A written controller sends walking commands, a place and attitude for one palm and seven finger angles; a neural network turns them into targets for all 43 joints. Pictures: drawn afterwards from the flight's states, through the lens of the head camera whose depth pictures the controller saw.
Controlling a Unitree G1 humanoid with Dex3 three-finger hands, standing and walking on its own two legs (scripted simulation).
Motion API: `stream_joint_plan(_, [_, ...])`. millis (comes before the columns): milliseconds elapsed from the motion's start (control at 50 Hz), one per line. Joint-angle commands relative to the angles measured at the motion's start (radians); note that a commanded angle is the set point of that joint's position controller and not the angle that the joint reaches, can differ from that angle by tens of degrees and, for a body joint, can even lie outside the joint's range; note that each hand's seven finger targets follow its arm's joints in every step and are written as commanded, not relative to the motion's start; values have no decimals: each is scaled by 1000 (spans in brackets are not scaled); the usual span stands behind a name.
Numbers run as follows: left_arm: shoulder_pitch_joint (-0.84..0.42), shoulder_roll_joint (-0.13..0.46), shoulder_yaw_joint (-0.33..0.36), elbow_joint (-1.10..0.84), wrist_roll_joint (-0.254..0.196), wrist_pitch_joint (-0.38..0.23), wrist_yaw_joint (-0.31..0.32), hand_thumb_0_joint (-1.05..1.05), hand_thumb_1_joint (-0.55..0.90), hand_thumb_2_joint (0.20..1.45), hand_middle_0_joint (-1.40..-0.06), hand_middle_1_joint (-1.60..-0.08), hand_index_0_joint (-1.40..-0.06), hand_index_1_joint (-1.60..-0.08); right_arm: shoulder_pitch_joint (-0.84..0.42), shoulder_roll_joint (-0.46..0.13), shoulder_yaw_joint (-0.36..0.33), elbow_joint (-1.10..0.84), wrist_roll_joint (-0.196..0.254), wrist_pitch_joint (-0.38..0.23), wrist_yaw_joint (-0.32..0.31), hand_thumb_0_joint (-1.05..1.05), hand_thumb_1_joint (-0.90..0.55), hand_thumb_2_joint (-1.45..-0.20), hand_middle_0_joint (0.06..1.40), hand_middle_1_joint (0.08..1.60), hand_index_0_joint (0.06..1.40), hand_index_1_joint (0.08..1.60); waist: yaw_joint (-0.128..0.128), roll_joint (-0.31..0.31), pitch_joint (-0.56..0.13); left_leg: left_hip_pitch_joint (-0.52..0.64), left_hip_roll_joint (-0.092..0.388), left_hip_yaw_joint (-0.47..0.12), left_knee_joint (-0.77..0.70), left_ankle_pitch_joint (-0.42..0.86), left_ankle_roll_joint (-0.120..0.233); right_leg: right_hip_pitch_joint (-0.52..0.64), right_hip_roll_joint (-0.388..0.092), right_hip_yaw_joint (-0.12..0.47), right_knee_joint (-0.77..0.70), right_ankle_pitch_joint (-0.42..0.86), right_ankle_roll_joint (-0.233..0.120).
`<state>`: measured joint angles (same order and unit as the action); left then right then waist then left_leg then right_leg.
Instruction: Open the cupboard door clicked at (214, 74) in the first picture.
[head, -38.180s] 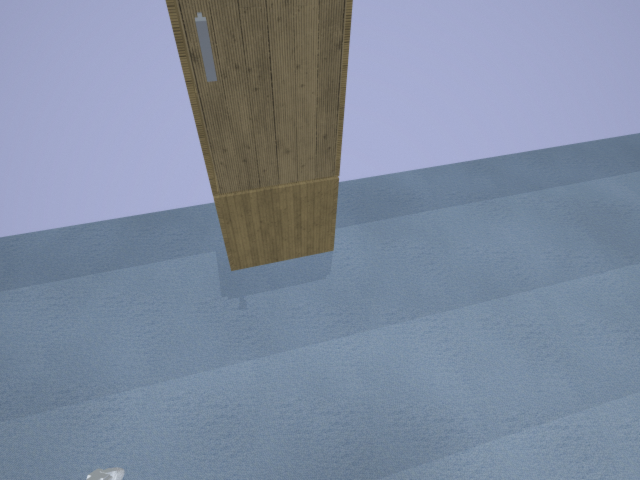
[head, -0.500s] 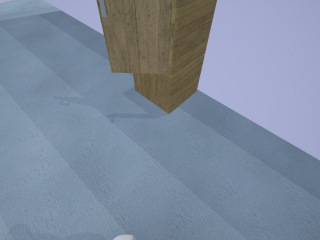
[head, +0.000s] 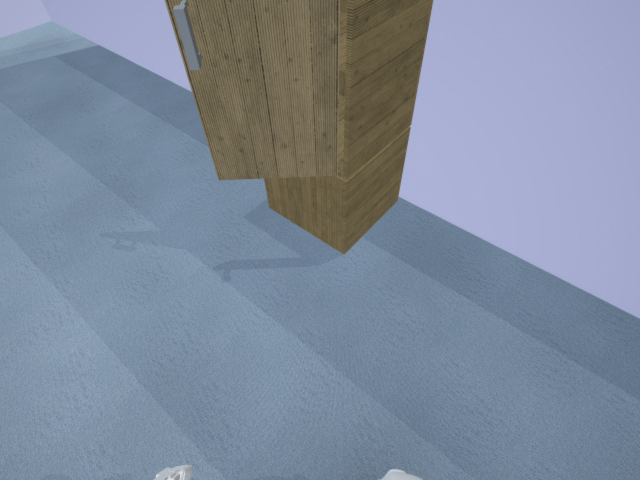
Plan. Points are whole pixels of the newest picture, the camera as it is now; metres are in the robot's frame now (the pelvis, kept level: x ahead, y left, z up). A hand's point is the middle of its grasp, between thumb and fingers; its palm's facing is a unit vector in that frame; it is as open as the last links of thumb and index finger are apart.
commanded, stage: take the last steps up to it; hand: left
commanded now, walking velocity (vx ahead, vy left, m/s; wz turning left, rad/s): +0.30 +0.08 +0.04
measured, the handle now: (189, 35) +0.98 +0.33 +0.11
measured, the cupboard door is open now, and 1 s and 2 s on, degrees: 42 42 42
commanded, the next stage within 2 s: come to a stop and stand still in 0.84 s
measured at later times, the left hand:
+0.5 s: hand out of the picture +0.13 +0.23 -0.19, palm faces +0.12 -0.98 -0.17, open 7.3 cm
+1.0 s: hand (215, 302) +0.44 +0.22 -0.16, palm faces +0.06 -0.98 -0.21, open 7.2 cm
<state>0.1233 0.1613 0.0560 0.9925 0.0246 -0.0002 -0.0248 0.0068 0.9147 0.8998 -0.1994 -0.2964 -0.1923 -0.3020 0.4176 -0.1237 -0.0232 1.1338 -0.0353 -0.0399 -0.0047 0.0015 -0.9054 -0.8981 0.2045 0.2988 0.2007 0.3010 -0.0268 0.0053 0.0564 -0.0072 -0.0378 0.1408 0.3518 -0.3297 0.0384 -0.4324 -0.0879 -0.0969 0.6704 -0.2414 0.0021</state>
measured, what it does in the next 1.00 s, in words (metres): walks ahead: right foot, then left foot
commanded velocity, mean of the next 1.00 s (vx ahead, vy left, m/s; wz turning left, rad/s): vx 0.21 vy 0.05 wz -0.01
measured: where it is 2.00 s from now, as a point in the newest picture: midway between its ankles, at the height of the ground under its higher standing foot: (319, 424)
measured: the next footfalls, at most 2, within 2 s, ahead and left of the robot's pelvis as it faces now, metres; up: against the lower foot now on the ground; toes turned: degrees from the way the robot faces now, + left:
right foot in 0.04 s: +0.13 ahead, -0.11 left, +0.00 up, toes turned -7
left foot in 0.42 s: +0.27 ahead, +0.16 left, +0.00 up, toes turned +10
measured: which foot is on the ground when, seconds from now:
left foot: down 0.00-0.04, up 0.06-0.40, down 0.42-0.84, up 0.86-1.00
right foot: up 0.00-0.02, down 0.04-0.44, up 0.46-0.82, down 0.84-1.00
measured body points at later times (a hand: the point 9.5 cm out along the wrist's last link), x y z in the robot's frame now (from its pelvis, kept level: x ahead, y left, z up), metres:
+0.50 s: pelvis +0.18 +0.05 -0.01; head +0.20 +0.07 +0.44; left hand +0.13 +0.28 -0.17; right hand +0.29 -0.19 -0.14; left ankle +0.23 +0.15 -0.74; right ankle +0.10 -0.09 -0.69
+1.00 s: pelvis +0.36 +0.04 +0.00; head +0.40 +0.03 +0.45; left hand +0.44 +0.27 -0.14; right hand +0.34 -0.18 -0.16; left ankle +0.34 +0.16 -0.69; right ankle +0.37 -0.06 -0.74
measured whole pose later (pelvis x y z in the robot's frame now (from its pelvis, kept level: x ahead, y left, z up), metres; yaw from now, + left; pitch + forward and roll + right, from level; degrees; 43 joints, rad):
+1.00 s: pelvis +0.36 +0.04 +0.00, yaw +1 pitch +0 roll +0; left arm 0.16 0.15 0.06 1.02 0.01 -0.06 0.02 -0.01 0.94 0.90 -0.20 -0.30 -0.20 -0.30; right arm 0.31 -0.16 -0.04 1.12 -0.02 0.00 -0.01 0.01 -0.91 -0.90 0.20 0.30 0.20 0.30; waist -0.02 0.02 0.07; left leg -0.38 0.07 0.08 0.92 -0.43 -0.03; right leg -0.23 -0.05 -0.14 0.47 -0.24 -0.03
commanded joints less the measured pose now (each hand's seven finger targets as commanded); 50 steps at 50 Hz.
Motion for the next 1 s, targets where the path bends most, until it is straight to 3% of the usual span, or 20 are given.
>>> stream_joint_plan(0, [259, 165, 45, 11, 9, -55, 14, 0, 900, 900, -200, -300, -200, -300, 7, -123, -23, -45, 23, -22, -5, 0, -900, -900, 200, 300, 200, 300, 141, -139, -79, -376, 124, -49, 328, 204, 37, 552, -105, 191, -223, -10, -85])
stream_joint_plan(20, [379, 256, 67, 49, 0, -55, 23, 0, 900, 900, -200, -300, -200, -300, 19, -98, -22, -78, 26, -24, -2, 0, -900, -900, 200, 300, 200, 300, 157, -314, -139, -605, 5, 6, 630, -209, -15, 721, -361, 546, -369, 2, -207])
stream_joint_plan(40, [362, 248, 66, 41, -12, -53, 32, 0, 900, 900, -200, -300, -200, -300, -45, -137, -31, -89, 22, -11, -2, 0, -900, -900, 200, 300, 200, 300, 157, -230, -98, -630, 60, -112, 812, -262, -15, 572, -408, 625, -454, -181, -250])
stream_joint_plan(80, [195, 149, 39, 0, -11, -52, 41, 0, 900, 900, -200, -300, -200, -300, -122, -104, -37, -103, 14, 3, 4, 0, -900, -900, 200, 300, 200, 300, 83, -143, 34, -648, 139, -172, 843, -66, -26, 316, -332, 460, -511, -284, -191])
stream_joint_plan(160, [155, 79, 27, 9, -2, -80, 37, 0, 900, 900, -200, -300, -200, -300, -64, -44, -33, -72, 7, 27, 18, 0, -900, -900, 200, 300, 200, 300, 18, -108, -3, -485, 159, -102, 613, 50, -68, 198, -226, 155, -529, -6, -131])
stream_joint_plan(300, [191, 155, 36, 58, 3, -78, 22, 0, 900, 900, -200, -300, -200, -300, -209, -58, -36, -148, 9, 5, 40, 0, -900, -900, 200, 300, 200, 300, 56, -143, -2, -418, 107, -30, 260, 84, -72, 292, -217, 111, -458, 39, -128])
stream_joint_plan(360, [174, 157, 37, 61, -4, -63, 22, 0, 900, 900, -200, -300, -200, -300, -144, -109, -40, -128, 7, -9, 34, 0, -900, -900, 200, 300, 200, 300, 3, -90, -4, -174, 69, 13, 112, 137, -62, 177, -170, 58, -342, 11, -86])
stream_joint_plan(380, [173, 140, 30, 55, -4, -58, 18, 0, 900, 900, -200, -300, -200, -300, -63, -156, -52, -104, 5, -14, 24, 0, -900, -900, 200, 300, 200, 300, -37, 15, -36, -16, 102, -32, 82, 88, -39, 82, -126, 26, -187, 14, -62])
stream_joint_plan(400, [178, 91, 24, 33, -7, -57, 13, 0, 900, 900, -200, -300, -200, -300, 51, -251, -76, -83, -5, -18, 12, 0, -900, -900, 200, 300, 200, 300, -80, 212, -101, 120, 301, -292, 24, 43, 39, -73, -14, -63, 75, -122, -18])
stream_joint_plan(420, [123, 64, 13, -15, -8, -59, 13, 0, 900, 900, -200, -300, -200, -300, 150, -314, -87, -74, -11, -10, -3, 0, -900, -900, 200, 300, 200, 300, -117, 283, -111, 163, 452, -508, -89, 62, 138, -206, 58, -56, 346, -344, -4])
stream_joint_plan(480, [61, 75, 17, -12, -2, -51, 10, 0, 900, 900, -200, -300, -200, -300, -24, -217, -60, -122, 0, -15, -12, 0, -900, -900, 200, 300, 200, 300, -44, 155, -12, -88, 436, -433, -169, -91, 153, -259, -48, 88, 566, -175, -24])
stream_joint_plan(520, [108, 54, 13, 13, 5, -40, 0, 0, 900, 900, -200, -300, -200, -300, -74, -177, -44, -125, 1, -32, -16, 0, -900, -900, 200, 300, 200, 300, 2, 110, 1, -136, 373, -291, -184, 59, 113, -200, -60, 77, 489, -93, -8])
stream_joint_plan(580, [115, 34, 10, 12, 3, -28, 0, 0, 900, 900, -200, -300, -200, -300, -66, -162, -43, -111, 5, -40, -16, 0, -900, -900, 200, 300, 200, 300, 19, 95, -37, -117, 337, -168, -174, 229, 121, -130, -57, 51, 313, -40, 5])
stream_joint_plan(700, [29, 44, 7, -24, 2, -27, 0, 0, 900, 900, -200, -300, -200, -300, -44, -176, -42, -77, 1, -23, -10, 0, -900, -900, 200, 300, 200, 300, 12, 101, 15, -144, 319, -129, -138, 234, 118, 6, -8, -4, 27, -2, 5])
stream_joint_plan(760, [87, 63, 12, -3, 4, -34, 2, 0, 900, 900, -200, -300, -200, -300, -47, -167, -35, -63, 4, -13, -11, 0, -900, -900, 200, 300, 200, 300, 50, 67, -11, -179, 264, -83, -7, 238, 68, 203, 39, -43, -126, 64, -10])
stream_joint_plan(780, [173, 107, 24, 23, 5, -41, 8, 0, 900, 900, -200, -300, -200, -300, -59, -150, -29, -64, 11, -14, -9, 0, -900, -900, 200, 300, 200, 300, 93, 4, -40, -256, 213, -42, 126, 222, 34, 364, 13, 10, -178, 93, -28])
stream_joint_plan(820, [362, 264, 55, 74, -4, -53, 22, 0, 900, 900, -200, -300, -200, -300, -56, -110, -25, -100, 22, -9, 2, 0, -900, -900, 200, 300, 200, 300, 143, -317, -99, -584, 38, 34, 630, -302, -44, 616, -364, 502, -396, 130, -221])
stream_joint_plan(840, [325, 233, 47, 66, -12, -56, 34, 0, 900, 900, -200, -300, -200, -300, -101, -136, -32, -97, 21, 1, -3, 0, -900, -900, 200, 300, 200, 300, 138, -254, -69, -597, 90, -93, 762, -285, -40, 493, -372, 528, -443, 16, -242])
stream_joint_plan(900, [155, 133, 28, 18, -9, -55, 48, 0, 900, 900, -200, -300, -200, -300, -132, -93, -30, -89, 16, 10, 2, 0, -900, -900, 200, 300, 200, 300, 57, -129, -28, -535, 158, -128, 697, -109, -57, 314, -281, 274, -451, 129, -193])
stream_joint_plan(980, [106, 103, 14, 31, -5, -61, 49, 0, 900, 900, -200, -300, -200, -300, -65, -16, -2, -48, 21, 24, -3, 0, -900, -900, 200, 300, 200, 300, 13, -101, -76, -326, 93, -49, 315, 14, -94, 276, -168, 73, -336, 548, -146])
